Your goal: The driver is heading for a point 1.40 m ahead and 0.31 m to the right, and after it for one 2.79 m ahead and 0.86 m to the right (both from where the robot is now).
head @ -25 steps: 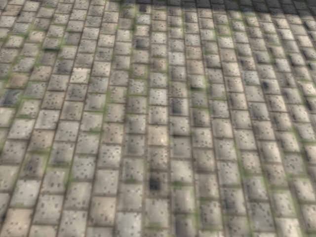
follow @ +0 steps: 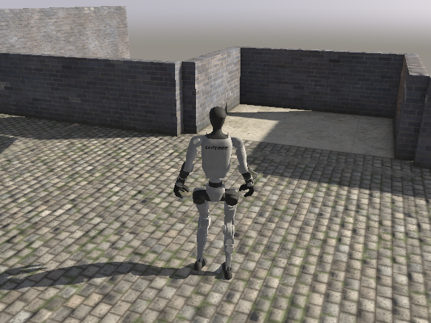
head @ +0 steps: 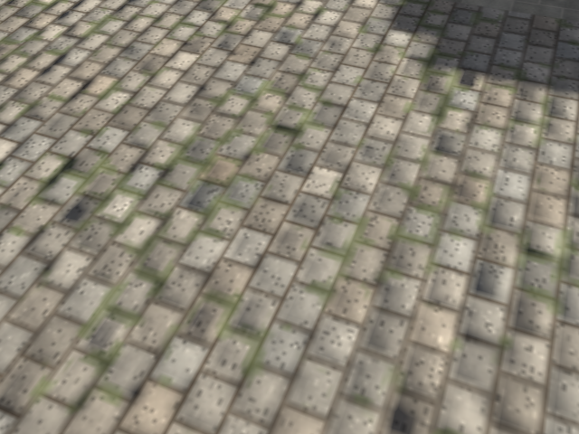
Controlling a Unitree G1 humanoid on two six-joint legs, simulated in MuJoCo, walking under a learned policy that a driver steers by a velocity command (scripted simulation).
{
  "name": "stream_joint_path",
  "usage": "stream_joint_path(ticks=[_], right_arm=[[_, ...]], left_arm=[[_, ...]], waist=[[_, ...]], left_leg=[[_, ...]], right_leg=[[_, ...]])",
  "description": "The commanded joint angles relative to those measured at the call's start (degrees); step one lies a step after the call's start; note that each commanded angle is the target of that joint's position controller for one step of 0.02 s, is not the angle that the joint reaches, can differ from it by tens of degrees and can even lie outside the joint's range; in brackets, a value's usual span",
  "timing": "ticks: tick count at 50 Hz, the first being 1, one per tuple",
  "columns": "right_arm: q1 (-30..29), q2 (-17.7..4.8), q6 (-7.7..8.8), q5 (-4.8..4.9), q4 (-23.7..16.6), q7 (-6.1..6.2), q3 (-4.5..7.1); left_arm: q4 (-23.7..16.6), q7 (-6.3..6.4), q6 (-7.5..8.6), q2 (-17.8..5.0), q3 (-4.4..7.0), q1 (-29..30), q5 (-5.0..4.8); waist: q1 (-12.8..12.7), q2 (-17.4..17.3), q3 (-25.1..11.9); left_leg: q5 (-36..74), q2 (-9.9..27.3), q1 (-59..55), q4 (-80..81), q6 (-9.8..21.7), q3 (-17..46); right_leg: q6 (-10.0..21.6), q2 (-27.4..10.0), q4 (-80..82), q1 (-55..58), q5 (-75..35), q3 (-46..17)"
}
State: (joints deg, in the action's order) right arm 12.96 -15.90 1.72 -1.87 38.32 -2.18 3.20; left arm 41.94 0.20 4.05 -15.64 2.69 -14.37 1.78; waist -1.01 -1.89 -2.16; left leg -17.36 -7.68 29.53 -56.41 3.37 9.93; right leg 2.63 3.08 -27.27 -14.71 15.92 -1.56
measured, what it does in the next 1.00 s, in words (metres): walks ahead, turning right: left foot, then right foot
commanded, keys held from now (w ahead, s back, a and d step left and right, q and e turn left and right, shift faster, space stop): w+shift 0.38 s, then w+e+shift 0.62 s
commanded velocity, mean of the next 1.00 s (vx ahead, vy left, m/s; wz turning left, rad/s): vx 0.95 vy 0.00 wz -0.32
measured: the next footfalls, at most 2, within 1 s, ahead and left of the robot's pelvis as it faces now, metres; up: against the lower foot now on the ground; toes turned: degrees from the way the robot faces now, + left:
left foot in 0.36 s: +0.38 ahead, +0.16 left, +0.00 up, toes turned +6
right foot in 0.82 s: +0.82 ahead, +0.01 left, +0.00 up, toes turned -16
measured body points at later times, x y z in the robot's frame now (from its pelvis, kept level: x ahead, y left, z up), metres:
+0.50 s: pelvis +0.34 +0.07 -0.01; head +0.37 +0.07 +0.44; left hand +0.33 +0.34 -0.14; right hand +0.48 -0.18 -0.12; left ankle +0.34 +0.15 -0.74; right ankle +0.23 -0.07 -0.63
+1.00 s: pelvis +0.79 +0.03 -0.01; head +0.81 +0.03 +0.44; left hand +0.88 +0.30 -0.15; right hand +0.90 -0.25 -0.09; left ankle +0.87 +0.20 -0.64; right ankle +0.78 +0.03 -0.74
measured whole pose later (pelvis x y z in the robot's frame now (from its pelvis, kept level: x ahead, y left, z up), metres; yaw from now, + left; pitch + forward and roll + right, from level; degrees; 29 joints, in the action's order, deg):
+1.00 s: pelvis +0.79 +0.03 -0.01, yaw -22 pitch +0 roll -1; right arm 5.1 -12.1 5.2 -4.3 38.2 0.0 -1.8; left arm 51.1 -0.6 1.9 -17.7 4.0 -24.9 0.5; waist -2.5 0.2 2.3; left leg -18.8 6.2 34.8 -72.9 -1.9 7.1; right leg 11.9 13.9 -28.0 -12.3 14.7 -1.1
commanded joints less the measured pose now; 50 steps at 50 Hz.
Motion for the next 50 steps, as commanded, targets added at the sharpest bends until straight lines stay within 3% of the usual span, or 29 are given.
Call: stream_joint_path(ticks=[1, 5, 9, 13, 15, 16, 17, 18, 19, 20, 21, 22, 23, 25, 27, 29, 33, 36, 38, 39, 40, 41, 42, 43, 44, 45, 47, 48, 50], right_arm=[[-3.73, -5.52, 1.29, -1.28, -4.68, -1.39, 1.06], [-9.04, -4.74, 0.93, -0.99, -5.8, -1.59, 0.42], [-18.62, -2.91, 1.06, -0.75, -7.93, -2.58, -1.01], [-23.32, -2.32, 1.36, -0.31, -9.41, -2.9, -1.89], [-19.93, -2.85, 1.29, -0.54, -8.47, -1.81, -1.79], [-14.33, -4.37, 1.35, -0.65, -6.99, -0.89, -1.11], [-2.02, -6.17, 1.62, -0.57, -3.21, 0.09, -0.14], [10.4, -9.72, 1.96, -1.44, 0.49, 1.22, 1.32], [15.64, -15.53, 2.32, -2.99, 1.56, 1.92, 2.95], [16.35, -13.88, 2.35, -1.55, 1.56, 1.59, 2.59], [11.19, -11.28, 2.35, -1.45, 3.2, 1.68, 2.06], [7.99, -8.49, 2.75, -1.24, 3.41, 1.56, 1.51], [5.6, -6.8, 3.19, -1.12, 3.61, 1.58, 1.08], [4.97, -3.82, 4.21, -0.14, 4.93, 1.64, 0.11], [5.62, -2.87, 5.4, 0.93, 6.76, 1.37, -0.13], [6.12, -1.87, 6.15, 0.89, 7.83, 1.0, -0.47], [7.94, -2.45, 7.08, 1.13, 9.75, 1.66, -0.98], [10.84, -6.34, 6.98, 1.29, 10.97, 3.35, -0.65], [9.44, -10.57, 5.31, 0.45, 10.2, 5.05, 0.45], [6.78, -12.22, 4.1, -0.15, 9.29, 5.55, 1.03], [3.12, -13.11, 3.06, -0.84, 7.95, 5.58, 1.44], [1.61, -11.37, 2.68, -0.93, 8.15, 4.26, 1.43], [2.74, -0.94, 4.16, -1.89, 4.12, 3.16, -1.45], [4.55, -1.6, 5.45, 0.25, -1.34, 2.77, -2.29], [0.69, -5.19, 6.8, -0.53, -1.4, 2.65, -2.35], [-1.24, -6.4, 6.93, -0.7, -0.84, 2.42, -2.01], [-1.22, -5.49, 4.83, -2.65, -1.1, 2.46, -2.64], [-1.25, -4.79, 3.29, -2.98, -1.15, 2.37, -2.9], [-5.78, -3.96, 2.02, -2.84, -3.45, 1.91, -3.42]], left_arm=[[-1.74, -0.45, 1.95, -7.88, 1.96, -3.44, -0.5], [1.32, -1.2, 2.88, -7.22, 1.99, -9.32, -1.15], [3.74, -1.55, 2.91, -5.31, 1.47, -13.81, -1.22], [7.15, -0.76, 2.64, -7.72, 1.68, -17.97, -0.65], [8.55, -0.34, 2.12, -8.94, 1.57, -17.76, -0.63], [9.49, -0.04, 1.82, -10.0, 1.59, -18.55, -0.58], [9.81, 0.36, 1.39, -11.13, 1.69, -17.32, -0.86], [8.66, 0.47, 1.46, -10.63, 1.43, -14.59, -1.08], [4.96, -0.58, 1.9, -1.74, -0.65, -17.01, -2.48], [4.3, -0.54, 2.48, -5.36, 0.33, -13.83, -2.69], [2.66, -0.49, 2.27, -7.04, 1.06, -6.58, -2.75], [2.35, -1.04, 2.36, -5.37, 0.37, -5.54, -2.52], [3.16, -1.6, 1.64, -4.25, 0.26, -5.75, -1.92], [4.92, -2.76, -0.65, -1.78, -0.16, -9.12, -0.43], [4.06, -3.42, -2.06, -0.96, -0.09, -5.62, -0.23], [1.95, -3.68, -2.3, -0.67, -0.25, 0.35, -0.64], [-1.48, -4.77, -1.49, -0.32, -1.21, 9.09, -1.12], [-2.23, -5.28, -1.29, -1.26, -1.53, 11.17, -0.94], [0.03, -4.81, -1.77, -4.67, -0.59, 2.86, -1.07], [2.62, -4.37, -2.0, -7.27, 0.52, -6.97, -1.03], [6.47, -3.49, -2.17, -10.24, 2.13, -19.94, -0.89], [7.72, -2.09, -2.44, -12.25, 3.66, -22.33, -1.69], [7.27, -1.44, -3.14, -15.78, 4.33, -16.47, -1.28], [4.81, -1.19, -3.29, -18.72, 5.11, -14.02, -0.74], [3.41, -0.65, -3.25, -14.81, 4.83, -11.84, -0.58], [4.09, -0.61, -3.16, -11.22, 4.0, -9.15, -0.72], [3.61, -0.39, -1.41, -9.81, 3.3, -6.87, -1.13], [3.77, -0.31, -0.62, -8.73, 2.77, -6.31, -1.4], [3.12, -0.47, 0.73, -10.12, 2.97, -5.76, -1.61]], waist=[[-0.87, 7.31, 3.41], [-2.19, 7.76, 6.42], [-4.93, 8.31, 8.72], [-5.53, 9.01, 10.15], [-2.46, 10.35, 6.98], [0.64, 11.37, 2.6], [6.9, 11.32, -3.48], [13.17, 9.41, -9.67], [10.57, -6.74, -19.66], [11.27, -6.67, -22.25], [8.93, -3.37, -8.64], [6.55, -0.85, -2.39], [4.09, -0.16, 0.89], [0.43, -3.19, 4.29], [-0.76, -2.55, 8.35], [-0.62, -2.22, 11.01], [-0.44, -0.02, 12.14], [-0.86, -0.99, 8.96], [-5.97, -4.54, 2.3], [-11.18, -5.42, -2.53], [-17.01, -4.56, -7.59], [-16.94, 2.27, -5.93], [-7.06, 17.09, -2.42], [-4.96, 15.8, -13.65], [-5.31, 4.4, -7.53], [-2.09, -3.05, 0.44], [2.35, -5.18, 5.19], [3.74, -5.51, 6.93], [3.28, -4.07, 8.57]], left_leg=[[6.71, 4.31, 20.27, -6.51, -1.38, 0.81], [12.21, 5.72, 22.39, -3.19, -1.91, -2.0], [16.29, 9.41, 17.39, 9.64, -2.11, -11.21], [12.3, 9.22, 12.09, 19.2, 0.9, -14.98], [5.6, 5.12, 1.72, 22.53, 3.53, -17.83], [2.84, 2.38, -7.29, 22.22, 4.87, -18.84], [3.9, 1.29, -22.22, 24.56, 6.4, -18.08], [0.9, 7.65, -41.02, 24.17, 8.12, -11.07], [-26.48, 26.63, -60.07, 28.05, 12.26, 17.56], [-33.4, 31.81, -56.67, 39.04, 11.66, 36.42], [-26.64, 28.18, -46.98, 40.08, 8.97, 25.54], [-16.96, 26.83, -37.39, 41.91, 8.23, 17.63], [-11.31, 24.43, -30.73, 43.75, 6.74, 11.82], [-7.41, 21.88, -21.86, 47.83, 4.99, 3.75], [0.9, 20.35, -20.12, 50.73, 3.51, -3.55], [11.4, 17.27, -17.85, 52.67, 1.2, -12.34], [36.16, 14.92, -19.33, 53.36, -1.16, -23.25], [64.53, 16.91, -28.51, 48.0, -3.19, -25.48], [83.03, 18.85, -34.4, 34.2, -4.11, -25.2], [87.11, 19.94, -33.11, 21.17, -3.83, -24.37], [81.92, 20.33, -27.19, 3.14, -2.97, -22.73], [39.34, 12.24, -17.18, -20.43, -2.17, -23.05], [-12.11, 3.8, 8.19, -41.22, -3.58, -17.96], [-11.69, 4.08, 20.92, -45.35, -3.83, -5.57], [-5.79, 7.33, 23.17, -37.94, -2.54, -3.41], [-1.82, 10.1, 19.64, -30.71, -2.27, -3.92], [-2.23, 12.89, 12.71, -23.1, -4.35, -3.76], [-2.72, 14.18, 9.78, -19.35, -5.6, -4.41], [0.99, 15.24, 5.89, -8.06, -7.23, -7.26]], right_leg=[[4.78, -15.36, 17.69, 11.9, 18.23, -21.03], [6.36, -13.68, 21.06, 11.82, 10.12, -14.93], [6.48, -12.35, 24.11, 11.71, -1.33, -8.58], [6.69, -15.78, 23.39, 18.62, -22.41, -5.34], [5.71, -15.96, 15.19, 19.99, -49.87, -1.11], [5.35, -16.65, 6.72, 19.76, -65.24, 0.02], [4.57, -16.13, -6.16, 15.36, -69.07, 1.53], [3.85, -14.16, -22.98, 1.38, -55.41, 2.65], [2.25, -5.66, -46.8, -21.22, -9.36, 2.94], [4.44, -1.94, -54.15, -27.2, 9.2, -4.49], [5.02, -5.33, -54.04, -32.06, 2.16, -4.45], [4.77, -7.54, -50.32, -30.27, -1.86, -3.88], [4.29, -8.84, -47.7, -27.74, -2.53, -3.64], [2.84, -10.41, -45.94, -23.89, -2.84, -3.69], [2.32, -10.73, -45.27, -28.05, -5.99, -3.12], [2.32, -9.92, -40.38, -29.41, -12.48, -0.95], [4.16, -7.34, -24.3, -24.52, -23.37, 7.25], [6.77, -2.01, -15.2, -16.82, -25.69, 13.14], [8.0, 2.35, -14.0, -7.72, -19.12, 14.35], [9.23, 3.9, -14.37, 2.15, -15.19, 13.31], [11.67, 3.28, -12.21, 15.17, -10.8, 8.75], [13.97, 0.73, -7.49, 21.76, -5.99, 3.13], [18.35, -7.31, -13.47, 30.0, -19.0, -14.19], [28.17, -15.97, 2.21, 39.49, -0.03, -39.58], [24.95, -17.44, 13.64, 32.65, 12.91, -45.68], [20.67, -15.14, 16.17, 20.96, 14.19, -40.25], [19.33, -11.34, 16.29, 6.26, 3.81, -33.55], [18.71, -8.86, 17.03, -0.27, 2.01, -29.21], [17.9, -4.85, 18.79, -7.74, -4.0, -23.07]])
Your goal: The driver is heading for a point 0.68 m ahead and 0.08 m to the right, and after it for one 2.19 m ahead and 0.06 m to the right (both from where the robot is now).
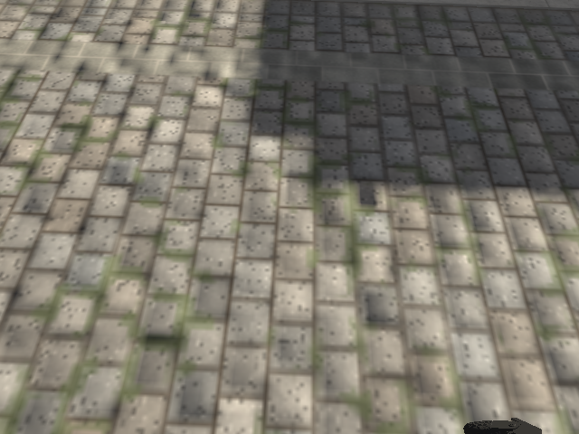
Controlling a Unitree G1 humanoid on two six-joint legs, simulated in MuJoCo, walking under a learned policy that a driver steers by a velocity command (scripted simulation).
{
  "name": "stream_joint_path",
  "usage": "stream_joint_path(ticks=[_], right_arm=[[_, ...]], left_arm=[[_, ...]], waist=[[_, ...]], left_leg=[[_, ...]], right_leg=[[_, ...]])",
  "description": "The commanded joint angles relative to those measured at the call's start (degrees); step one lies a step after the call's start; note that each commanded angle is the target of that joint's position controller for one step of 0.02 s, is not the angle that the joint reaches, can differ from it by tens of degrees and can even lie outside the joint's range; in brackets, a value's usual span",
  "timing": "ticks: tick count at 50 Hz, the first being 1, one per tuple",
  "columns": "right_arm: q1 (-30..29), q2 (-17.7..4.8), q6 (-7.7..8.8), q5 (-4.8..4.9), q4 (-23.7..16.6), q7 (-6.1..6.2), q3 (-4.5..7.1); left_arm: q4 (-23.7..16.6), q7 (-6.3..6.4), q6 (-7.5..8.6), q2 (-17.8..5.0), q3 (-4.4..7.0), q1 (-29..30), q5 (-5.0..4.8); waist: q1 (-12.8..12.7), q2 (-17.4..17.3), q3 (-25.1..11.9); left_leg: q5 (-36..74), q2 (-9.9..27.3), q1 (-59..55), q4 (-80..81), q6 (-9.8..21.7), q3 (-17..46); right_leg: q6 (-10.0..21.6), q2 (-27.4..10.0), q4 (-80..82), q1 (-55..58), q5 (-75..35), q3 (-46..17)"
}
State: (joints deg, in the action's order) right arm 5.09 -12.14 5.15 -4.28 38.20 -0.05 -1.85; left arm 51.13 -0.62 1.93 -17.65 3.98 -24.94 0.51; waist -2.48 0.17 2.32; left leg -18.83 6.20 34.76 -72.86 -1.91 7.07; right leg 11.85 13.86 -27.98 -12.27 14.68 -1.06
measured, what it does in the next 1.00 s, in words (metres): walks ahead, turning right: left foot, then right foot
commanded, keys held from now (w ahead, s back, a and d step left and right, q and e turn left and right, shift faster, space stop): w+e+shift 0.04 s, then e+shift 0.36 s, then w+e+shift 0.06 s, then w+shift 0.26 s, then w+q+shift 0.10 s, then q+shift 0.18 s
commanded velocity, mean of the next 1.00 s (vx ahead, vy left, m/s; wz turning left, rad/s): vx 0.60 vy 0.00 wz -0.53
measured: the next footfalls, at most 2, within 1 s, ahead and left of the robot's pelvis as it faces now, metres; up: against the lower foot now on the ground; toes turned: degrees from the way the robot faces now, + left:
left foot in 0.22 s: +0.45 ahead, +0.15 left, +0.00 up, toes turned -16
right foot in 0.74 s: +0.41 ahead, -0.14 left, +0.00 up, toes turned -40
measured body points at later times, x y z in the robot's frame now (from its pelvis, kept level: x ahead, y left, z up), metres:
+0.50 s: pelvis +0.33 +0.07 +0.01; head +0.37 +0.05 +0.46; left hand +0.63 +0.23 -0.07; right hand +0.25 -0.22 -0.10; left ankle +0.41 +0.16 -0.73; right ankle +0.32 -0.05 -0.64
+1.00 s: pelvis +0.52 -0.12 +0.01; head +0.54 -0.15 +0.46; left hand +0.68 +0.10 -0.11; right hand +0.48 -0.40 -0.12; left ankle +0.69 -0.07 -0.66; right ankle +0.38 -0.12 -0.72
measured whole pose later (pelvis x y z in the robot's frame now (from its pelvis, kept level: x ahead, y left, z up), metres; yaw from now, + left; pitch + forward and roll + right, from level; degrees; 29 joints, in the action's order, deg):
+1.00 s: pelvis +0.52 -0.12 +0.01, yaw -30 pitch +1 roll +0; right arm 14.4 -16.0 0.7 -1.5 44.0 -3.5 3.2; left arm 45.7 0.4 4.0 -14.0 1.3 -23.3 0.9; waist -0.9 -2.6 1.6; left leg -5.5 2.7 40.8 -56.8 1.0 -2.7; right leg 2.3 1.1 -17.4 2.1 20.9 9.7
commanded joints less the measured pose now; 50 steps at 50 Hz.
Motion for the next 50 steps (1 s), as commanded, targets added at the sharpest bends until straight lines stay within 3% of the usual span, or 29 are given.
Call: stream_joint_path(ticks=[1, 3, 6, 7, 9, 10, 11, 12, 13, 14, 15, 16, 18, 20, 24, 26, 31, 35, 36, 37, 38, 39, 40, 41, 42, 43, 45, 47, 50], right_arm=[[-1.92, -7.32, -1.43, 0.14, -5.04, -0.58, 1.31], [-7.1, -5.77, -1.15, 1.3, -6.97, -1.1, 0.61], [-9.01, -5.23, -0.38, 2.14, -7.88, -0.76, 0.32], [-8.86, -5.77, -0.12, 2.23, -8.15, -0.43, 0.46], [-2.43, -9.82, 0.4, 2.25, -6.8, 0.89, 1.95], [6.29, -12.24, 0.96, 2.65, -4.43, 1.49, 2.95], [16.8, -15.41, 1.6, 1.89, -1.64, 1.92, 4.04], [23.36, -18.11, 1.66, 0.67, -0.74, 1.94, 4.47], [21.4, -16.7, 0.61, 0.43, -2.64, 0.64, 4.58], [13.39, -14.98, -0.12, 1.85, -4.29, 1.39, 5.44], [8.54, -9.53, -0.59, 2.33, -5.28, 1.94, 4.06], [7.24, -6.53, -1.17, 2.12, -4.43, 2.04, 2.93], [8.71, -8.06, -1.43, 2.88, -2.14, 2.11, 3.41], [9.19, -9.18, -0.97, 3.19, -0.82, 1.59, 4.09], [10.34, -11.17, -0.78, 2.46, 0.0, 0.88, 5.27], [11.54, -12.76, -0.59, 2.36, 0.54, 0.73, 5.94], [16.13, -14.91, -0.83, 1.87, 2.92, -0.16, 7.12], [20.06, -16.06, -2.54, 2.2, 6.26, -0.38, 7.48], [18.94, -16.02, -2.8, 2.81, 6.58, -0.51, 7.34], [18.63, -13.9, -2.6, 3.23, 6.72, -0.8, 6.54], [14.71, -9.89, -2.3, 2.82, 3.64, -1.31, 5.05], [9.96, -7.01, -1.83, 3.45, -0.99, -1.87, 4.77], [4.78, -9.42, -1.92, 3.2, -1.44, -1.34, 5.49], [6.02, -9.28, -1.47, 4.09, -0.82, -1.77, 5.65], [11.01, -9.41, -1.53, 4.01, 1.92, -2.35, 5.82], [13.84, -8.88, -2.32, 3.32, 3.94, -2.61, 5.98], [17.39, -7.64, -3.88, 2.48, 5.84, -2.68, 6.01], [13.17, -6.34, -4.44, 2.63, 3.97, -3.12, 5.81], [6.81, -3.71, -3.91, 2.84, 1.79, -4.46, 4.47]], left_arm=[[-5.98, 0.38, 3.14, -8.33, 1.8, 4.1, -0.29], [-5.54, 0.17, 3.09, -8.6, 2.21, 2.44, -0.68], [-4.06, -0.06, 1.83, -9.52, 2.89, -2.25, -1.4], [-3.83, 0.18, 1.43, -9.46, 2.96, -2.96, -1.27], [-4.83, 0.89, 1.34, -10.95, 3.48, -0.29, -0.76], [-6.27, 0.9, 1.63, -11.87, 3.76, 3.89, -0.81], [-7.99, 0.9, 2.07, -8.36, 2.96, 6.06, -1.61], [-9.96, 1.7, 1.67, -0.75, 1.21, 3.36, -1.84], [-11.11, 2.82, 0.63, -3.12, 1.22, -7.62, -3.25], [-10.08, 2.83, -0.25, -6.63, 1.65, -5.65, -1.69], [-10.75, 2.14, -1.25, -7.81, 2.0, 1.18, 0.0], [-11.3, 0.87, -2.2, -7.91, 2.38, 4.79, 0.89], [-12.46, -0.98, -4.3, -5.38, 1.92, 6.41, 1.24], [-14.4, -1.39, -5.31, -3.01, 1.3, 8.01, 1.29], [-19.37, -3.17, -6.05, -3.71, 0.74, 15.38, 1.93], [-20.67, -3.75, -5.7, -3.45, 0.37, 18.46, 1.75], [-21.63, -4.44, -3.49, -2.62, -0.83, 24.84, 1.27], [-21.04, -4.46, -1.69, -2.4, -1.36, 25.39, 2.01], [-19.03, -4.09, -1.09, -2.06, -1.28, 19.87, 2.41], [-15.09, -3.32, -0.41, -3.74, -0.27, 9.35, 2.86], [-12.43, -1.95, 0.06, -8.24, 1.03, -4.53, 3.38], [-12.73, -0.33, 0.17, -16.6, 2.59, -5.82, 2.0], [-12.97, 0.76, 0.82, -13.42, 1.99, -4.25, 1.97], [-12.34, 1.16, 1.17, -9.76, 0.81, -1.95, 2.05], [-11.98, 0.91, 1.54, -6.56, -0.18, 1.83, 1.67], [-12.73, 0.84, 2.06, -4.23, -1.01, 6.4, 1.17], [-13.07, 0.71, 3.35, -1.65, -1.93, 9.08, 0.89], [-12.25, 0.85, 3.91, -2.32, -1.51, 10.16, 0.42], [-11.15, 1.79, 3.84, -2.37, -1.44, 12.02, -0.17]], waist=[[3.57, -4.8, 5.04], [0.95, -2.32, 5.08], [-3.12, 0.93, 0.39], [-3.41, 2.12, -0.9], [0.32, 4.45, -5.04], [5.92, 3.95, -8.58], [10.27, 2.26, -14.33], [9.15, -9.59, -20.86], [2.91, -13.81, -33.07], [3.4, -12.0, -33.36], [3.79, -7.93, -24.47], [3.28, -5.91, -17.23], [2.23, -7.11, -8.9], [0.96, -7.3, -7.26], [1.33, -8.53, -7.06], [1.78, -7.14, -4.71], [5.13, -6.16, 0.14], [6.24, -5.92, 2.96], [2.8, -4.21, 1.8], [-2.41, 1.26, -3.11], [-9.93, 12.58, -11.33], [-9.14, 22.22, -9.42], [-9.61, 8.51, -3.43], [-6.25, 5.69, -1.36], [-1.63, 4.12, -0.03], [1.76, 4.32, 1.04], [4.52, 5.64, 0.3], [5.3, 4.77, 2.33], [4.43, 5.02, 4.16]], left_leg=[[7.13, 1.17, -0.77, 14.46, -2.45, -5.57], [18.35, -0.83, -4.19, 26.34, -1.96, -7.15], [25.51, -7.38, -9.55, 37.37, 0.16, -9.88], [25.47, -8.92, -12.31, 40.47, 0.63, -9.22], [24.63, -11.04, -22.41, 45.77, 1.16, -6.19], [29.8, -8.93, -31.3, 49.38, 1.73, -4.31], [36.6, -0.92, -43.93, 47.18, 3.04, 0.1], [70.7, 17.89, -57.07, 37.13, 3.92, 11.79], [80.0, 28.09, -63.64, 34.89, 9.54, 24.2], [56.26, 25.39, -57.34, 40.89, 14.32, 25.25], [40.18, 18.81, -46.36, 45.87, 13.08, 17.61], [33.94, 14.31, -39.15, 48.42, 11.44, 10.8], [39.8, 12.69, -28.33, 51.66, 11.26, 2.28], [42.62, 12.61, -25.13, 53.37, 11.51, -2.23], [2.7, 14.71, -22.54, 61.88, 11.49, -3.65], [-6.11, 14.75, -22.1, 64.37, 10.48, -4.35], [-10.2, 13.47, -23.43, 67.92, 8.42, -11.86], [-6.16, 13.59, -25.17, 64.75, 9.06, -15.52], [1.45, 12.22, -22.72, 58.24, 8.93, -18.35], [15.27, 8.47, -16.58, 43.52, 8.56, -22.17], [5.4, 4.48, -3.49, 20.44, 7.19, -22.71], [-14.1, -5.3, 18.21, 4.95, 6.18, -14.57], [-7.83, -5.34, 24.29, -0.36, 7.04, -3.14], [-1.85, -3.51, 22.4, 0.84, 7.59, -0.43], [1.47, -1.93, 16.89, 3.51, 6.58, -1.53], [3.88, -1.3, 12.49, 5.72, 4.96, -2.5], [6.23, -2.32, 5.7, 4.69, 2.57, -5.56], [10.45, -2.48, 6.39, 7.32, 2.03, -8.04], [20.54, -4.07, -0.64, 27.33, 3.28, -12.98]], right_leg=[[8.06, -14.31, 19.96, -12.11, -6.7, -21.88], [4.82, -11.63, 17.18, -10.9, -19.89, -18.77], [-0.8, -10.16, 8.25, -2.54, -42.07, -17.04], [-2.45, -9.86, 5.47, -0.62, -43.63, -17.97], [-5.95, -9.13, -4.81, 1.52, -45.83, -21.15], [-7.63, -7.81, -15.89, 0.07, -41.95, -20.82], [-9.22, -6.12, -29.72, -5.85, -26.22, -17.95], [-9.39, -1.72, -48.99, -17.87, 27.65, -9.06], [-10.45, -5.05, -58.31, -22.55, 27.61, -8.31], [-10.72, -8.39, -60.91, -24.36, 17.3, -6.15], [-11.43, -10.53, -56.56, -25.41, 10.7, -3.59], [-12.39, -11.87, -53.51, -25.18, 8.95, -3.01], [-13.24, -14.13, -49.43, -22.62, 9.06, -2.48], [-12.9, -14.6, -45.33, -22.15, 7.4, -1.33], [-10.53, -18.93, -39.54, -24.2, -2.34, -1.2], [-10.07, -18.56, -34.85, -25.21, -5.67, -1.28], [-8.73, -16.78, -18.66, -19.76, 0.31, 3.33], [-5.9, -14.03, -6.26, -10.35, 7.12, 8.03], [-5.04, -12.04, -1.99, -2.28, 4.88, 9.15], [-4.09, -10.24, 0.23, 13.0, 5.36, 7.25], [-2.54, -23.72, 5.8, 28.74, 21.43, -11.28], [0.35, -34.36, 15.86, 33.48, 31.24, -34.25], [-0.23, -35.87, 14.97, 28.02, 22.18, -31.84], [-2.25, -33.5, 13.34, 24.24, 13.81, -22.19], [-4.02, -31.05, 14.68, 18.68, 3.31, -15.17], [-5.41, -28.97, 15.3, 14.42, -9.23, -8.97], [-5.82, -28.09, 13.63, 9.28, -38.58, -0.32], [-5.7, -27.27, 14.65, 6.75, -45.03, 5.54], [-7.5, -22.48, 14.43, 3.61, -41.1, 13.93]])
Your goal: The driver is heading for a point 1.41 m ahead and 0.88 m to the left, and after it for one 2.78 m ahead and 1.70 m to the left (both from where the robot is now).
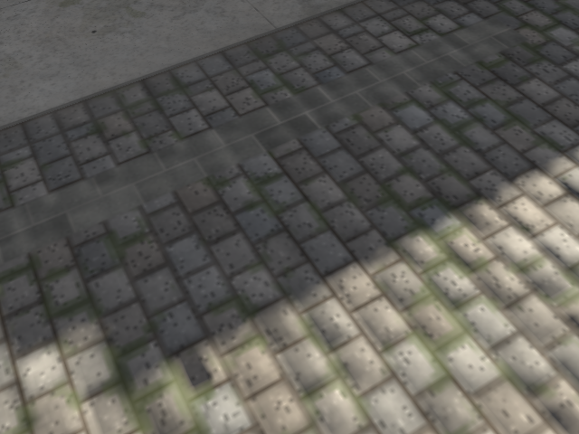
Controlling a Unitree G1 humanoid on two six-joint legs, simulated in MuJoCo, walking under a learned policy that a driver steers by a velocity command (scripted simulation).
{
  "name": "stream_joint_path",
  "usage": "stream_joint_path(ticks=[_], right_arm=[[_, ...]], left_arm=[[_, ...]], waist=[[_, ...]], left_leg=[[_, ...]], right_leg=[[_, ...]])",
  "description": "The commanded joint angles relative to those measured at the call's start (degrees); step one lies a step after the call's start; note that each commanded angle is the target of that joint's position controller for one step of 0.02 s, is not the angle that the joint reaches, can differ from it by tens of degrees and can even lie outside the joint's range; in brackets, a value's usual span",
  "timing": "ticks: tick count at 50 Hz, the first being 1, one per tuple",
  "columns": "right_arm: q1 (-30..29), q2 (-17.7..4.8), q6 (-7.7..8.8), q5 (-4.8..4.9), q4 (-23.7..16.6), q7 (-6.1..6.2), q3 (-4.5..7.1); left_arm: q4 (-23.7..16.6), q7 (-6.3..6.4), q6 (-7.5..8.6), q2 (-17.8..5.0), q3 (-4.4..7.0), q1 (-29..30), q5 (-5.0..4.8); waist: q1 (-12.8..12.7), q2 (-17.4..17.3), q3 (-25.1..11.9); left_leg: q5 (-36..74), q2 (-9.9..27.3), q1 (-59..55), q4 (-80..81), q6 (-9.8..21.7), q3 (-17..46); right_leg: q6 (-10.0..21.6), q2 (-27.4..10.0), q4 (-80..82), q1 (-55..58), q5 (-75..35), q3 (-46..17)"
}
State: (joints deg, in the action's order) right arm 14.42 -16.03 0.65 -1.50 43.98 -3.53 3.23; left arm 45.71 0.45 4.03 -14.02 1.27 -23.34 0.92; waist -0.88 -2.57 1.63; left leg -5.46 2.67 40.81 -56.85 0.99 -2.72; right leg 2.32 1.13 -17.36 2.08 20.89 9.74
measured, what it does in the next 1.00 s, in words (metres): walks ahead, turning left: left foot, then right foot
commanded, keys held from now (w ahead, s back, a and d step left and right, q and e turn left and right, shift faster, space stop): q+shift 0.82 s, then shift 0.18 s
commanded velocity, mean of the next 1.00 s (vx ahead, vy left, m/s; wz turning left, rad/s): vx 0.10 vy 0.00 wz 0.84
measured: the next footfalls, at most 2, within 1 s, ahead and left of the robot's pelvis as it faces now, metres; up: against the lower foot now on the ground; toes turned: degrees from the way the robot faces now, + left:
left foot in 0.14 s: +0.27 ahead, +0.05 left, +0.00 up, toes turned +9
right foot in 0.70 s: +0.38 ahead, -0.08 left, +0.00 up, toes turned +48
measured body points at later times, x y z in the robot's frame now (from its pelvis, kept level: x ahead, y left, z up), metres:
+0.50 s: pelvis +0.18 -0.01 +0.00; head +0.21 +0.02 +0.45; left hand +0.25 +0.30 -0.11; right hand +0.38 -0.25 -0.10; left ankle +0.23 +0.05 -0.74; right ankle +0.34 -0.16 -0.68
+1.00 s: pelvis +0.27 -0.06 +0.01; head +0.32 -0.05 +0.46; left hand +0.14 +0.21 -0.08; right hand +0.57 -0.15 -0.12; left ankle +0.13 +0.01 -0.65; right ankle +0.35 -0.11 -0.74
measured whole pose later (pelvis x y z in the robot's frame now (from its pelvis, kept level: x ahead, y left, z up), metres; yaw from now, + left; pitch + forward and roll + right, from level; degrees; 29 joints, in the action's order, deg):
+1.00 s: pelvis +0.27 -0.06 +0.01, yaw +52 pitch +0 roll +2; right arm 11.9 -20.7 -5.2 -0.5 41.1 -2.3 4.9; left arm 38.8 1.7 -0.4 -15.3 0.8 -11.4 1.4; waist -0.4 -2.9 4.1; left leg -23.5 -3.8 26.3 -62.1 -3.7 6.7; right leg 2.7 -1.0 -24.4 -12.6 11.9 3.8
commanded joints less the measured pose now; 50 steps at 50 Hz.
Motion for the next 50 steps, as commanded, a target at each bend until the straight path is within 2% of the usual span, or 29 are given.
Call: stream_joint_path(ticks=[1, 2, 4, 5, 6, 7, 8, 9, 10, 11, 12, 13, 15, 17, 21, 24, 28, 31, 33, 34, 35, 36, 37, 38, 39, 41, 43, 46, 50], right_arm=[[-3.41, 0.37, 0.57, -0.14, -4.44, -1.37, -0.81], [-1.76, -0.17, 0.42, -0.39, -4.29, -1.47, -0.64], [6.85, -2.44, 0.07, -0.68, -2.59, -0.84, 0.32], [12.96, -4.46, 0.2, -1.0, -1.46, -0.17, 1.22], [19.86, -7.06, 0.67, -1.38, 0.25, 0.97, 2.47], [16.57, -10.87, 0.91, -0.47, 0.42, 2.41, 3.47], [13.65, -17.43, 0.48, 0.09, -2.11, 2.26, 4.95], [10.06, -18.25, -0.43, 1.77, -5.43, 2.48, 5.97], [5.76, -13.45, -1.38, 2.26, -6.87, 3.15, 4.92], [3.54, -9.26, -1.97, 2.25, -6.46, 3.38, 3.57], [2.67, -7.57, -2.0, 2.28, -6.02, 3.52, 3.04], [2.41, -7.11, -1.89, 2.17, -5.78, 3.63, 2.91], [2.03, -8.93, -1.53, 1.31, -5.53, 3.25, 3.33], [1.61, -10.52, -1.57, 0.97, -5.84, 3.28, 3.92], [1.39, -11.54, -3.23, 1.36, -6.78, 3.73, 4.64], [2.45, -11.8, -3.78, 1.12, -6.94, 3.67, 5.04], [2.61, -12.25, -3.68, 0.57, -7.09, 3.38, 5.33], [0.67, -12.67, -3.68, 0.28, -7.61, 2.93, 5.38], [-1.72, -12.29, -3.54, 0.53, -8.11, 2.78, 5.12], [-2.27, -11.62, -3.31, 1.08, -8.07, 2.83, 4.8], [2.46, -8.1, -2.92, 1.59, -7.51, 3.05, 3.9], [4.2, -6.46, -2.73, 2.18, -8.34, 3.52, 3.57], [1.31, -13.2, -2.58, -0.31, -8.21, 3.51, 4.9], [0.71, -13.9, -2.81, -0.76, -7.96, 3.03, 5.29], [1.96, -12.78, -3.38, -0.69, -6.97, 2.37, 5.03], [4.75, -11.63, -4.54, 0.33, -5.7, 1.04, 4.6], [2.38, -10.76, -4.86, 0.95, -6.26, 0.78, 3.89], [-0.72, -9.15, -5.1, 1.04, -6.69, 1.0, 2.97], [-2.41, -7.47, -5.43, 1.12, -6.31, 1.51, 2.07]], left_arm=[[-5.03, 1.18, 1.88, -6.99, 1.55, 9.03, -0.79], [-4.4, 1.62, 1.89, -8.32, 1.97, 8.02, -0.89], [-4.33, 2.47, 1.24, -10.65, 2.96, 8.59, -1.09], [-4.75, 2.51, 0.67, -10.97, 3.21, 9.73, -1.14], [-5.25, 1.97, 0.24, -10.44, 3.15, 11.98, -1.67], [-4.97, 0.73, 0.13, -4.9, 1.88, 9.6, -0.85], [-7.24, 0.82, -1.04, -2.6, 1.38, -1.17, -0.53], [-7.9, 0.93, -1.19, -5.79, 0.96, -2.27, 0.59], [-8.01, 0.97, -1.22, -8.56, 1.23, 2.75, 1.21], [-8.58, 1.04, -1.43, -9.17, 1.54, 7.19, 1.7], [-9.32, 1.22, -2.19, -8.67, 1.48, 9.05, 1.99], [-9.19, 1.39, -3.57, -8.41, 1.39, 9.02, 2.09], [-8.91, 1.6, -5.28, -6.5, 0.77, 8.75, 2.01], [-9.43, 1.61, -5.77, -5.8, 0.48, 9.96, 1.61], [-11.11, 1.48, -6.53, -6.99, 0.85, 16.02, 1.11], [-11.3, 1.52, -6.01, -7.74, 1.09, 19.02, 0.86], [-11.18, 1.66, -4.57, -8.4, 1.11, 20.69, 0.12], [-10.81, 1.87, -3.68, -9.15, 1.19, 19.4, -0.68], [-10.11, 2.53, -3.26, -10.15, 1.57, 16.2, -0.92], [-9.71, 3.13, -2.94, -10.9, 1.86, 14.46, -0.7], [-10.53, 3.73, -2.95, -14.32, 2.58, 15.73, -0.37], [-12.8, 3.54, -3.63, -18.6, 3.04, 17.49, 0.07], [-11.93, 3.02, -4.17, -16.56, 2.76, 17.88, 0.89], [-11.8, 2.67, -4.45, -12.92, 1.98, 18.3, 0.52], [-11.92, 2.29, -4.6, -10.93, 1.45, 19.5, 0.3], [-12.95, 2.42, -4.9, -10.03, 0.99, 20.17, 0.51], [-12.21, 2.04, -4.65, -9.85, 1.14, 16.38, 0.66], [-10.35, 1.66, -4.1, -10.75, 1.95, 11.3, 0.62], [-8.86, 1.17, -3.67, -11.18, 2.63, 9.64, 0.47]], waist=[[2.17, 8.09, 3.69], [2.59, 8.41, 1.39], [5.99, 9.17, -4.26], [8.82, 8.47, -7.76], [12.92, 5.5, -10.8], [9.34, -4.49, -7.75], [1.92, -10.74, -15.11], [3.5, -6.3, -25.31], [3.41, 1.53, -18.15], [1.97, 5.84, -9.56], [0.88, 6.27, -5.79], [0.3, 5.89, -4.04], [-0.22, 5.38, -4.94], [0.3, 3.57, -6.82], [2.88, -1.21, -5.77], [4.58, -2.93, -3.93], [5.27, -4.6, -3.86], [4.23, -5.85, -3.98], [2.0, -6.54, -3.54], [0.43, -4.55, -3.31], [2.97, 4.19, -6.12], [2.97, 13.24, -7.58], [2.11, 9.68, -4.78], [2.74, 8.32, -3.63], [3.23, 7.64, -2.43], [3.65, 10.34, -2.46], [2.02, 9.76, -2.68], [-0.09, 10.93, -3.08], [-0.27, 12.14, -4.2]], left_leg=[[9.15, -1.8, -9.96, 16.32, 1.39, -4.85], [8.97, -3.77, -13.48, 18.28, 2.55, -6.55], [5.1, -7.19, -22.06, 18.52, 5.44, -7.61], [3.82, -7.94, -28.97, 19.48, 7.4, -5.73], [8.32, -8.29, -37.48, 25.91, 9.53, -3.3], [29.82, -1.65, -43.47, 26.56, 11.21, 5.13], [64.08, 12.24, -54.66, 23.0, 22.4, 31.89], [41.37, 16.69, -57.36, 32.51, 26.97, 42.56], [20.0, 14.48, -49.11, 37.17, 25.0, 40.8], [10.37, 10.82, -39.85, 39.81, 21.3, 36.28], [11.62, 8.02, -34.08, 40.68, 18.78, 32.58], [14.56, 6.05, -28.79, 40.86, 16.54, 28.73], [21.11, 2.51, -24.04, 39.2, 13.56, 24.78], [18.92, 0.97, -24.44, 38.19, 11.31, 24.86], [-6.79, -1.28, -26.33, 41.03, 7.59, 30.93], [-13.94, -1.59, -29.46, 41.41, 7.43, 35.28], [-7.82, -1.69, -32.43, 38.3, 8.24, 38.93], [0.21, -2.16, -30.24, 36.01, 7.71, 41.39], [-2.3, -4.02, -25.67, 35.53, 4.94, 42.89], [-9.6, -6.54, -21.89, 33.41, 2.41, 41.41], [-25.74, -11.22, -17.49, 25.53, -0.74, 34.22], [-30.22, -18.02, -9.57, 9.8, -2.92, 18.65], [-25.97, -13.77, -7.55, 1.39, -3.79, 14.14], [-22.25, -10.57, -8.91, -3.23, -3.8, 13.04], [-18.97, -9.83, -9.53, -7.58, -3.64, 12.0], [-16.47, -8.88, -8.76, -15.09, -4.08, 8.98], [-16.21, -7.91, -7.98, -14.82, -4.64, 7.5], [-17.5, -7.64, -6.64, -10.01, -5.21, 7.49], [-19.39, -7.38, -9.76, -1.59, -4.44, 7.52]], right_leg=[[1.65, -10.09, 2.03, -9.18, -50.71, 3.83], [1.11, -10.89, -1.66, -6.9, -57.47, 4.07], [0.3, -12.65, -14.04, -4.63, -68.46, 3.78], [0.21, -13.21, -24.48, -6.31, -66.83, 2.85], [-1.18, -10.57, -40.54, -10.15, -53.83, 2.89], [-2.85, -1.17, -57.32, -22.81, 0.49, 2.8], [-5.52, 5.63, -76.98, -36.83, 16.83, -5.43], [-4.88, 3.26, -78.35, -40.58, 11.02, -15.21], [-4.29, 0.55, -73.69, -41.26, 7.22, -16.1], [-4.33, -1.32, -66.88, -41.15, 5.33, -15.47], [-4.69, -2.56, -61.49, -39.31, 4.37, -15.55], [-5.21, -3.35, -56.83, -35.56, 3.35, -15.07], [-5.98, -3.02, -51.17, -30.96, 1.65, -13.94], [-6.38, -2.86, -46.91, -31.46, -0.5, -14.3], [-6.71, -1.75, -39.93, -35.64, -4.79, -16.49], [-6.26, -0.63, -34.95, -37.62, -5.36, -18.02], [-4.4, 1.82, -27.95, -34.62, -3.41, -18.93], [-3.08, 4.1, -20.71, -26.77, -1.65, -18.82], [-2.79, 4.39, -10.52, -17.28, -3.83, -18.7], [-2.55, 2.41, -1.88, -10.73, -8.28, -19.04], [-0.47, -7.96, 3.32, -3.53, -4.49, -26.97], [5.44, -22.67, 6.29, -1.24, -0.52, -42.0], [9.14, -22.88, 5.91, -7.97, -7.12, -41.56], [9.05, -20.05, 3.57, -10.0, -13.24, -34.48], [7.71, -15.87, 2.09, -11.7, -17.36, -27.15], [6.92, -12.68, 0.88, -11.57, -23.52, -19.58], [7.52, -12.34, -0.31, -9.6, -28.96, -17.36], [8.45, -13.53, -1.93, -4.51, -34.32, -17.32], [9.63, -15.32, -2.98, -2.96, -35.53, -17.29]])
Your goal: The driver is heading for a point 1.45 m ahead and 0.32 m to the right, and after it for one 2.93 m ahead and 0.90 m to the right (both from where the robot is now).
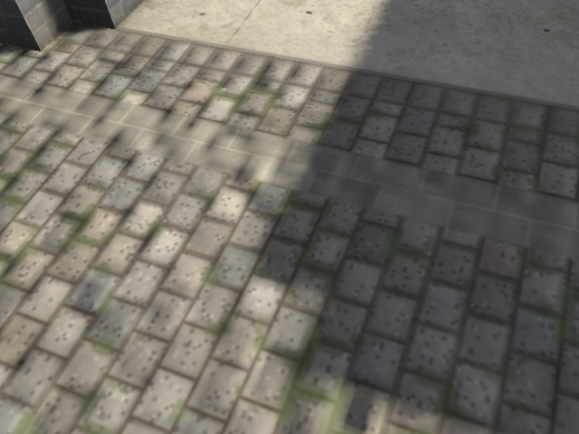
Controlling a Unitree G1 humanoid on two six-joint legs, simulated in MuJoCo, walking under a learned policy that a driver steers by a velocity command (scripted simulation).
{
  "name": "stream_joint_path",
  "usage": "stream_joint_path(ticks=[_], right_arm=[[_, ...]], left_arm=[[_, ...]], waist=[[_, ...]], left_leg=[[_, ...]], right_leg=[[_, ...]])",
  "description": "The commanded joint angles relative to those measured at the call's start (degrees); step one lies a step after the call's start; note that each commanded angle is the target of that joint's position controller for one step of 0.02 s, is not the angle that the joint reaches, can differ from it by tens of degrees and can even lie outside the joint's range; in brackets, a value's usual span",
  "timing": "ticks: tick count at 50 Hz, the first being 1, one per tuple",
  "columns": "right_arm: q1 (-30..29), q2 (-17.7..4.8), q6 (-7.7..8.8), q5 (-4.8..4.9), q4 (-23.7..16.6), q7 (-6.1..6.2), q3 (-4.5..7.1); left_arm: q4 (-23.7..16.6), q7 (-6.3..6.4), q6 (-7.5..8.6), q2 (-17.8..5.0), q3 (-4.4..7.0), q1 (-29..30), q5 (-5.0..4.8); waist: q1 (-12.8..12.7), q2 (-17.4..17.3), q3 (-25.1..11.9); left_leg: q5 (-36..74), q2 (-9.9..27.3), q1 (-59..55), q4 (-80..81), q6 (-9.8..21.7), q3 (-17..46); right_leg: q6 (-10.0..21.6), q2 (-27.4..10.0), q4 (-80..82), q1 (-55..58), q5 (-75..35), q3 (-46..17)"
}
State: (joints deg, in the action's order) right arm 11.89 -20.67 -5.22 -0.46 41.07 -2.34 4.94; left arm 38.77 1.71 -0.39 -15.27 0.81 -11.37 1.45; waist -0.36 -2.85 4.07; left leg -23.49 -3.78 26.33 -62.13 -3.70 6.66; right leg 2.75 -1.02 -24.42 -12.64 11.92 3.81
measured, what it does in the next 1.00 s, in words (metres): steps on the spot: left foot, then right foot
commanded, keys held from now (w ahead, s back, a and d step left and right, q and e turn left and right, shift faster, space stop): shift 1.00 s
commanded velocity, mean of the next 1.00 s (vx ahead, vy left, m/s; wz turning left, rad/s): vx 0.00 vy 0.00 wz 0.11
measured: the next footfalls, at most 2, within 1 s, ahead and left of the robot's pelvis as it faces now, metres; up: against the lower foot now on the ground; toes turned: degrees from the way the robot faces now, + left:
left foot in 0.20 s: +0.01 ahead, +0.11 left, +0.00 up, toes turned +1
right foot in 0.50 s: +0.02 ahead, -0.11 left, +0.00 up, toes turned +5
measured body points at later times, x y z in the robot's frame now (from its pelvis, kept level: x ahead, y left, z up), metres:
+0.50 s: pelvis -0.01 +0.01 -0.01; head +0.00 +0.02 +0.44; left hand +0.03 +0.29 -0.14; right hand +0.14 -0.21 -0.13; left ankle -0.03 +0.11 -0.75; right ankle -0.01 -0.11 -0.75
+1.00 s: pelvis -0.02 -0.01 +0.00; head -0.01 -0.02 +0.45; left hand +0.00 +0.24 -0.15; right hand +0.02 -0.26 -0.16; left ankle -0.03 +0.11 -0.75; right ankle -0.02 -0.11 -0.75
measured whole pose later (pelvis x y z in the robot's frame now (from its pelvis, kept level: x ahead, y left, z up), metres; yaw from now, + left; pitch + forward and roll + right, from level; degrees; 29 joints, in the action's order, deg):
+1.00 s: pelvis -0.02 -0.01 +0.00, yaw +5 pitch -2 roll +0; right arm 13.5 -12.5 -1.0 -0.6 64.8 2.0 -0.1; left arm 59.6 1.8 -0.3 -11.9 0.1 -13.7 0.6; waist 0.1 -0.2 1.9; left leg -12.0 -1.2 7.7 -21.5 -0.5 3.8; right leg 2.1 1.6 -22.5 -7.9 13.0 0.8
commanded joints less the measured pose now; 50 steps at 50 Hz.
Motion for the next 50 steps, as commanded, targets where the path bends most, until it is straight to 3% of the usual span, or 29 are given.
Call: stream_joint_path(ticks=[1, 6, 8, 9, 10, 11, 12, 13, 14, 16, 19, 22, 24, 25, 26, 28, 30, 40, 50], right_arm=[[-0.35, -2.27, 0.42, 0.07, -3.32, 0.44, 0.05], [-1.83, -0.31, 0.84, 0.52, -2.86, 1.24, -1.56], [1.25, 0.65, 1.72, 0.17, -1.18, 1.66, -2.17], [1.4, -0.54, 2.46, -0.62, -0.81, 1.99, -2.27], [1.46, -4.03, 3.19, -1.69, -1.4, 2.26, -2.04], [-1.4, -7.25, 3.48, -1.01, -1.63, 2.65, -1.51], [-1.14, -3.77, 4.02, -0.82, -0.94, 2.78, -2.08], [-3.44, -1.12, 4.33, -0.66, -0.6, 2.96, -3.19], [-5.43, 0.0, 4.31, -0.89, -0.3, 3.19, -3.68], [-4.87, -0.14, 4.67, -0.48, 0.88, 3.72, -3.82], [-3.73, 0.15, 4.78, -0.41, 2.72, 3.63, -4.02], [-3.66, -0.29, 4.69, -0.59, 4.5, 3.81, -3.84], [-4.38, -0.11, 4.78, -0.01, 5.43, 3.99, -3.82], [-3.26, 0.96, 5.09, -0.04, 5.9, 3.92, -4.12], [-0.69, 1.29, 5.03, 0.1, 6.72, 3.59, -3.89], [-2.41, 0.48, 4.56, -0.2, 9.15, 3.71, -3.61], [-2.26, 0.16, 4.54, -0.1, 10.69, 3.69, -3.31], [0.47, 1.77, 4.51, -0.09, 18.56, 4.21, -3.76], [3.14, 3.14, 4.63, -0.11, 23.18, 4.62, -4.43]], left_arm=[[-1.7, -0.27, 0.77, -9.89, 3.17, -2.23, -0.08], [0.39, -1.29, 0.11, -10.55, 3.53, -3.09, 0.02], [1.51, -1.42, -0.62, -10.49, 3.49, -3.1, -0.75], [2.28, -1.39, -0.71, -9.73, 3.33, -4.98, -0.92], [1.29, -1.8, -0.68, -5.47, 2.25, -7.7, -0.48], [-0.32, -1.2, -1.15, -3.22, 1.39, -5.22, -0.89], [0.56, -0.75, -2.0, -6.46, 2.11, -3.35, -0.8], [1.24, -0.95, -2.33, -6.52, 2.38, -3.43, -1.18], [2.54, -1.08, -2.38, -6.74, 2.6, -4.6, -1.19], [4.33, -1.25, -2.49, -6.8, 2.82, -6.55, -0.26], [5.34, -1.07, -2.59, -4.43, 2.04, -5.73, -0.75], [6.45, -0.35, -2.58, -3.75, 1.73, -5.23, -1.14], [7.96, 0.07, -1.83, -3.42, 1.41, -6.83, -0.62], [8.25, 0.25, -1.09, -5.14, 1.57, -7.03, 0.05], [8.5, -0.03, -0.73, -8.53, 2.24, -4.36, -0.36], [9.52, -0.87, -0.17, -5.06, 1.53, -3.5, -0.61], [10.76, -0.48, 0.12, -4.95, 1.41, -3.69, -0.62], [15.86, 0.12, 0.36, -4.15, 0.93, -3.3, -0.74], [20.08, 0.25, 0.59, -2.44, 0.23, -4.17, -0.82]], waist=[[-0.72, 12.56, -6.78], [-1.2, 15.0, -7.15], [1.2, 13.08, -6.97], [1.22, 9.8, -7.42], [-0.29, -2.82, -10.17], [0.05, -11.27, -5.99], [1.61, -6.33, -5.18], [0.21, -5.63, -4.09], [-0.93, -5.23, -3.25], [-1.15, -6.39, -4.37], [-0.32, -4.79, -5.12], [0.07, -5.06, -4.53], [-1.58, -2.51, -4.93], [-1.04, -0.16, -5.77], [2.18, 5.14, -3.48], [0.05, 5.73, -1.74], [-0.08, 6.85, -2.33], [0.01, 3.68, -1.44], [0.21, 3.31, -0.97]], left_leg=[[-1.92, -0.54, 2.77, 6.41, 0.6, -2.46], [-3.53, -0.16, -9.42, 22.96, 3.16, -7.09], [7.16, -0.05, -17.37, 39.07, 4.79, -8.09], [14.64, 2.4, -23.53, 46.73, 5.68, -4.23], [17.47, 15.89, -31.11, 50.15, 7.75, 11.63], [34.56, 24.25, -21.26, 46.78, 15.44, 17.71], [35.84, 22.47, -20.1, 45.68, 18.03, 14.73], [35.48, 19.88, -19.34, 45.93, 17.42, 11.28], [35.45, 16.82, -18.81, 45.94, 15.52, 8.09], [43.72, 13.94, -20.71, 43.87, 14.36, 4.53], [42.84, 13.28, -20.48, 42.42, 14.21, 3.5], [36.44, 13.07, -18.98, 41.52, 13.87, 5.39], [27.99, 11.68, -14.82, 40.85, 10.77, 5.68], [21.93, 10.4, -11.82, 40.72, 8.68, 5.69], [15.72, 6.35, -11.85, 42.62, 7.56, 2.84], [15.29, 5.64, -16.9, 42.48, 6.94, 1.74], [18.69, 6.19, -18.29, 41.38, 7.0, 1.7], [17.35, 6.3, -17.13, 43.33, 5.43, 1.22], [17.75, 6.83, -16.92, 43.29, 4.98, 0.82]], right_leg=[[9.4, -13.42, 3.98, 10.87, -25.92, -11.02], [9.63, -13.34, 1.77, 6.0, -26.44, -9.8], [7.24, -12.19, -2.05, 3.07, -26.55, -8.15], [3.96, -11.18, -4.03, -1.12, -20.79, -7.06], [0.06, -6.88, -12.89, -8.84, -2.0, -3.04], [-2.03, -0.12, -13.87, -11.3, 19.49, -0.66], [-2.46, -1.66, -19.67, -9.47, 20.05, -4.21], [-2.49, -1.17, -21.12, -9.79, 18.14, -4.86], [-2.81, -1.22, -20.71, -9.07, 15.51, -5.01], [-3.55, -0.24, -21.23, -7.91, 12.89, -4.06], [-4.07, 0.29, -16.29, -4.73, 12.64, -3.57], [-3.7, 1.01, -7.29, -1.08, 9.31, -2.77], [-3.03, -0.35, 4.03, 7.08, -4.34, -4.14], [-2.55, -4.32, 5.01, 11.4, -9.06, -8.46], [-1.1, -6.13, 2.56, 7.74, -11.7, -10.46], [-0.68, -5.23, 3.71, 2.35, -6.97, -9.6], [-0.95, -4.48, 4.86, 2.55, -6.55, -9.26], [0.26, -4.69, 6.85, 3.59, -2.34, -9.99], [0.59, -4.2, 7.3, 3.31, -2.33, -9.94]])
